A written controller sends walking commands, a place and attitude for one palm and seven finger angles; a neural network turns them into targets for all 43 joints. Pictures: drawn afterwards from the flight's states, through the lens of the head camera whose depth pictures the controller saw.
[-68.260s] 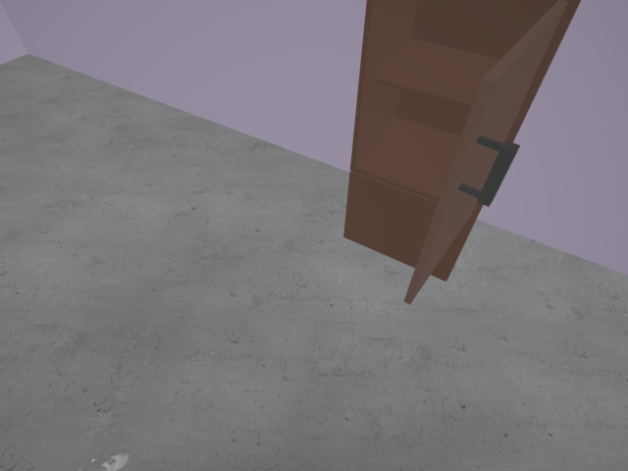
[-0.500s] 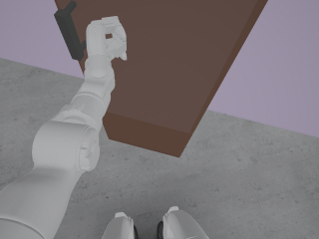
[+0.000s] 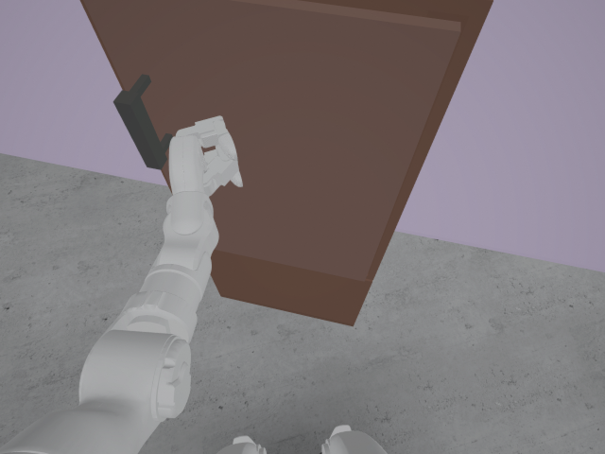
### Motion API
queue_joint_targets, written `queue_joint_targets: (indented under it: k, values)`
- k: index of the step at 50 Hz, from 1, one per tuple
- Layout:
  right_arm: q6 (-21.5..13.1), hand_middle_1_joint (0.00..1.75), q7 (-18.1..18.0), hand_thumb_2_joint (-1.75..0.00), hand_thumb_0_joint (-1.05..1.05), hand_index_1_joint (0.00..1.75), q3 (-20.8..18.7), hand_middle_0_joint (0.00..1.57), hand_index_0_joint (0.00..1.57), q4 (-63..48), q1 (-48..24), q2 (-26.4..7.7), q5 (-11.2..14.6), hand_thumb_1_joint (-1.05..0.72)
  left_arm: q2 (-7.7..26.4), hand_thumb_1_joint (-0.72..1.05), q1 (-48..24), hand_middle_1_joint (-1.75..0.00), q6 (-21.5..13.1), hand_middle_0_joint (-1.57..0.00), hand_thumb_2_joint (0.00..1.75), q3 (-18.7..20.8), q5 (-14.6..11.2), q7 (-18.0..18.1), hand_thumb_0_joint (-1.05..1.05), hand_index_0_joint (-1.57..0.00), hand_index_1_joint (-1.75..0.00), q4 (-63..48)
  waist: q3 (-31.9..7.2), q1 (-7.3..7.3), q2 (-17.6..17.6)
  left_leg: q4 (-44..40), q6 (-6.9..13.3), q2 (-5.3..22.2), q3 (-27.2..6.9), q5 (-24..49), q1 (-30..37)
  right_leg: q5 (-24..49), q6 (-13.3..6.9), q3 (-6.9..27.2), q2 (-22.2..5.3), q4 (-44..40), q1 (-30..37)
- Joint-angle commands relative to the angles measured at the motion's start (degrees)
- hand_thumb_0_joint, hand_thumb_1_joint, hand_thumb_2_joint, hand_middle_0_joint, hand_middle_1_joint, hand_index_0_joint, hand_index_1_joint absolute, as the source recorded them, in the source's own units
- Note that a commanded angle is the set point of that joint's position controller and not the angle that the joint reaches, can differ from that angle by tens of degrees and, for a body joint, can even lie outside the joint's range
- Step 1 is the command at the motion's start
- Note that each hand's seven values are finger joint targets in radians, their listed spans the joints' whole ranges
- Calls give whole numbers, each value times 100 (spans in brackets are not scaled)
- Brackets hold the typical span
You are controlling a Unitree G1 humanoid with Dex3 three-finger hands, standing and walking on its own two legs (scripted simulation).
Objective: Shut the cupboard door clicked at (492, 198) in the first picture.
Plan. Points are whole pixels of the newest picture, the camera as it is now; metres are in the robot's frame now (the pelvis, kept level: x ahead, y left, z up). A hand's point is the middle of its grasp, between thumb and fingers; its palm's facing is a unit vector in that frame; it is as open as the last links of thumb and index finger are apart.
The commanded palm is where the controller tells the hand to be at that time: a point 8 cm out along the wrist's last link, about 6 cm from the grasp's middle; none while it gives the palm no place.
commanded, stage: pull the fist back off the door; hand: left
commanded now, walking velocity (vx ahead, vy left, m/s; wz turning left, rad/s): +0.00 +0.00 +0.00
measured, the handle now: (149, 123) +0.56 +0.17 +0.10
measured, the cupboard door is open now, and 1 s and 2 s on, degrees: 0 0 0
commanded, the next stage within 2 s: draw the hand back to the body in 0.08 s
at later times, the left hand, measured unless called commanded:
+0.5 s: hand (188, 197) +0.40 +0.10 +0.12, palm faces +0.05 -1.00 -0.04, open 3.1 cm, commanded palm +0.35 +0.15 +0.13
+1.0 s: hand (58, 308) +0.26 +0.19 +0.17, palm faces +0.19 -0.95 -0.25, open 3.4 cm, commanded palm +0.22 +0.24 +0.18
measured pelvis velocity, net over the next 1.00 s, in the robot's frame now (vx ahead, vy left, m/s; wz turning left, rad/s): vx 0.00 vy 0.00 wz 0.05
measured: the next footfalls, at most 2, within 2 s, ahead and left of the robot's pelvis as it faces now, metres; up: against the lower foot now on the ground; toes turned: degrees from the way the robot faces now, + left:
none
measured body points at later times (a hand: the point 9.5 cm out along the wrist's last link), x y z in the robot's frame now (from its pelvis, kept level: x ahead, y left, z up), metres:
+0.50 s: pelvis +0.02 -0.02 +0.02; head +0.05 -0.04 +0.47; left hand +0.39 +0.15 +0.13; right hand +0.14 -0.25 -0.10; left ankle +0.01 +0.08 -0.69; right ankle +0.00 -0.09 -0.69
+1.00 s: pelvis +0.00 +0.00 +0.05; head -0.02 -0.03 +0.50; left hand +0.25 +0.24 +0.18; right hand +0.21 -0.20 -0.03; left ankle +0.00 +0.08 -0.69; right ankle +0.00 -0.09 -0.69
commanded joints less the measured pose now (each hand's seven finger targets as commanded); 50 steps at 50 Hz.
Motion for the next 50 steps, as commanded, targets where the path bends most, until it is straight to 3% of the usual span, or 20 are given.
queue_joint_targets:
  k: [1,2,3,6,8,10,12,14,17,19,20,22,24,28,35,36,37,41,45,50]
  values:
    - [-135,30,-48,-90,0,30,-308,20,20,-506,332,-771,94,-90,257,90,-2154,-150,-225,-130,90,-426,-67,-57,0,-130,-150,-1888,-2291,48,-383,-452,-117,1,-481,2149,2025,2548,262,110,-57,-675,1231]
    - [-114,30,-87,-90,0,30,-313,20,20,-498,326,-788,105,-90,372,90,-2106,-150,-165,-130,90,-363,-66,-39,0,-130,-150,-1934,-2253,79,-426,-468,-122,-1,-486,2215,2067,2610,257,118,-63,-671,1309]
    - [-114,30,-99,-90,0,30,-295,20,20,-490,231,-744,124,-90,231,90,-2231,-150,-126,-130,90,-501,-78,-34,0,-130,-150,-2028,-2154,15,-363,-486,-114,-5,-476,2212,2123,2652,276,123,-84,-706,1247]
    - [-117,30,-148,-90,0,30,-268,20,20,-474,50,-694,129,-90,104,90,-2214,-150,-81,-130,90,-609,-114,-23,0,-130,-150,-2048,-2072,21,-596,-515,-111,-30,-488,2061,2076,2621,286,142,-120,-744,1337]
    - [-132,30,-174,-90,0,30,-251,20,20,-445,-59,-658,145,-90,55,90,-2207,-150,-101,-130,90,-680,-89,-37,0,-130,-150,-2047,-2102,82,-310,-482,-140,-32,-509,2238,2257,2710,256,133,-151,-676,1249]
    - [-120,30,-166,-90,0,30,-234,20,20,-444,-146,-630,146,-90,-155,90,-2207,-150,-81,-130,90,-867,-73,-46,0,-130,-150,-1869,-1979,47,-480,-473,-147,-31,-547,2161,2217,2596,257,103,-162,-668,1145]
    - [-86,30,-193,-90,0,30,-225,20,20,-567,-245,-680,158,-90,372,90,-1639,-150,-35,-130,90,-330,-116,-41,0,-130,-150,-1980,-2265,365,-408,-528,-140,-82,-471,2270,2223,2823,238,180,-172,-667,1551]
    - [-46,30,-192,-90,0,30,-188,20,20,-764,-417,-619,205,-90,465,90,-1025,-150,39,-130,90,-243,-156,-140,0,-130,-150,-2392,-2505,585,-512,-626,-125,-121,-392,2485,2192,3297,254,242,-210,-668,2118]
    - [42,30,-236,-90,0,30,-155,20,20,-1003,-622,-607,271,-90,778,90,-206,-150,245,-130,90,-43,-220,-347,0,-130,-150,-2979,-2386,757,-916,-781,-66,-151,-293,2512,1990,3939,333,338,-280,-771,2796]
    - [79,30,-263,-90,0,30,-125,20,20,-1177,-867,-558,358,-90,651,90,192,-150,399,-130,90,-233,-325,-562,0,-130,-150,-3634,-2223,798,-877,-899,-48,-157,-224,2378,2041,4260,462,415,-357,-907,3014]
    - [93,30,-290,-90,0,30,-102,20,20,-1201,-919,-555,389,-90,662,90,272,-150,509,-130,90,-247,-393,-651,0,-130,-150,-3800,-2048,769,-1011,-968,-40,-155,-238,2255,2060,4199,488,401,-375,-1006,3060]
    - [95,30,-354,-90,0,30,-94,20,20,-1268,-1098,-553,453,-90,490,90,285,-150,684,-130,90,-542,-496,-857,0,-130,-150,-4348,-1856,681,-796,-1042,-8,-139,-249,2149,2347,3914,517,404,-382,-1176,2929]
    - [59,30,-429,-90,0,30,-64,20,20,-1284,-1282,-540,506,-90,590,90,596,-150,850,-130,90,-491,-657,-1005,0,-130,-150,-4730,-1700,723,-610,-1165,-14,-126,-268,1969,2490,3540,477,403,-378,-1358,2915]
    - [-55,30,-562,-90,0,30,21,20,20,-1313,-1583,-530,574,-90,681,90,1120,-150,1139,-130,90,-541,-860,-1260,0,-130,-150,-5215,-1277,724,-567,-1359,0,-124,-340,1562,2594,2772,460,444,-424,-1687,2856]
    - [-199,30,-682,-90,0,30,135,20,20,-1444,-2017,-504,623,-90,1098,90,2239,-135,1568,-116,90,-207,-1064,-1480,0,-116,-135,-6182,-944,941,-370,-1724,-26,-111,-415,1433,2839,2146,302,360,-418,-1946,3055]
    - [-95,30,-755,-90,0,30,143,20,20,-1370,-2192,-338,581,-90,1473,90,2372,-132,1574,-113,90,-506,-531,-1164,0,-113,-132,-6534,-585,906,-500,-2007,-68,-55,-511,1291,2817,2007,432,728,-652,-2368,3114]
    - [-43,30,-801,-90,0,30,140,20,20,-1365,-2212,-345,564,-90,1362,90,2627,-129,1655,-111,90,-464,-516,-1016,0,-111,-129,-6550,-469,904,-763,-2089,-48,-34,-532,1268,2849,1927,472,715,-663,-2505,3195]
    - [59,30,-879,-90,0,30,219,20,20,-1343,-2359,-306,504,-90,1453,90,3382,-117,1836,-100,90,-366,-356,-760,0,-100,-117,-6952,-282,942,-411,-2503,-27,7,-528,1376,3359,1715,341,486,-550,-2743,3416]
    - [62,30,-902,-90,0,30,251,20,20,-1331,-2438,-303,455,-90,1572,90,3651,-105,1887,-89,90,-235,-270,-638,0,-89,-105,-7458,-193,955,-55,-2849,-54,40,-577,1498,3757,1573,223,317,-450,-2933,3564]
    - [-29,30,-890,-90,0,30,265,20,20,-1324,-2499,-319,389,-90,1648,90,4339,-90,1914,-75,90,-54,-217,-553,0,-75,-90,-8027,-68,1019,3,-3094,-95,96,-680,1759,3990,1714,172,206,-378,-3049,3730]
